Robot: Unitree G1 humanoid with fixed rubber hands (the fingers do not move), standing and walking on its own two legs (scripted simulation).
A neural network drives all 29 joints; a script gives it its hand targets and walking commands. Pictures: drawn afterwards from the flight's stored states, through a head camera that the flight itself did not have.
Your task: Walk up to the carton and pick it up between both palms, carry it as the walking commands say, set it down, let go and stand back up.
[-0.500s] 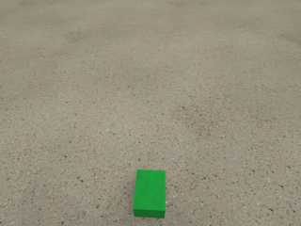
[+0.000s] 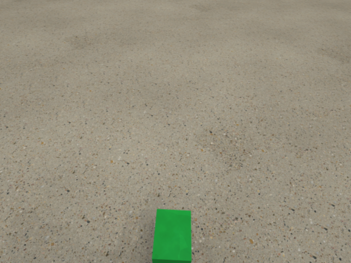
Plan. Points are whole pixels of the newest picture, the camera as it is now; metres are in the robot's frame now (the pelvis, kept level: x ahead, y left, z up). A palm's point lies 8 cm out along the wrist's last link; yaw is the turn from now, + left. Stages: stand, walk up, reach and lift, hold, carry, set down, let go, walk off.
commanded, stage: walk up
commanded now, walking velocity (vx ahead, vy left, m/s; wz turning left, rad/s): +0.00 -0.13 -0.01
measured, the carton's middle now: (172, 238) +0.40 +0.00 -0.70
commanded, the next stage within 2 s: stand in 0.54 s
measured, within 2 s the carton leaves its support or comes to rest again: neither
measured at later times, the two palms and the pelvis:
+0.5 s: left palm out of the picture +0.03 +0.21 -0.13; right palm out of the picture +0.02 -0.26 -0.14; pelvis +0.00 -0.02 +0.00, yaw -2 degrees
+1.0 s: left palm out of the picture +0.00 +0.22 -0.13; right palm out of the picture -0.03 -0.25 -0.14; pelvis -0.03 -0.02 +0.00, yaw -2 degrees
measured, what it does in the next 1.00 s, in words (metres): steps on the spot: right foot, then left foot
